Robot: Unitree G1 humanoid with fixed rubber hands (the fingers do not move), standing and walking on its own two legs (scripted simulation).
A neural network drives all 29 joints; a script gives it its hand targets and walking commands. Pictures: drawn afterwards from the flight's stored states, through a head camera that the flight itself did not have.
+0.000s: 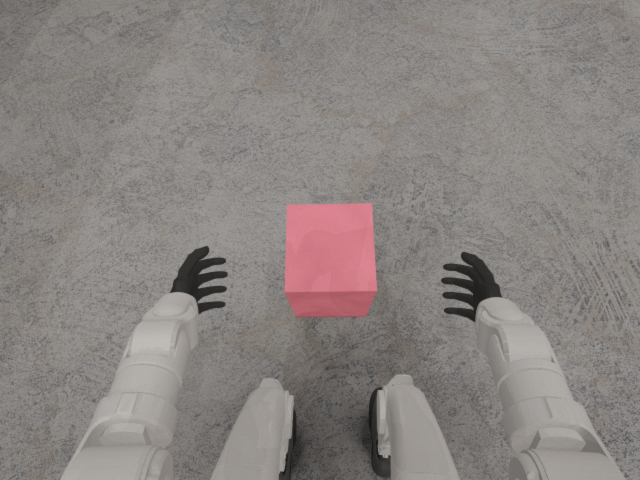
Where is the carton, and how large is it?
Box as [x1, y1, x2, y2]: [285, 203, 376, 317]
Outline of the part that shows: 371,203 287,205 285,293 296,317 365,316 376,291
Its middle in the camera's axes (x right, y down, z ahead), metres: +0.02 +0.06 +1.01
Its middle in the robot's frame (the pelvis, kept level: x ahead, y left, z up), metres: +0.53 +0.02 -0.54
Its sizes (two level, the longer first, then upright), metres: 0.208 0.197 0.297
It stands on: the floor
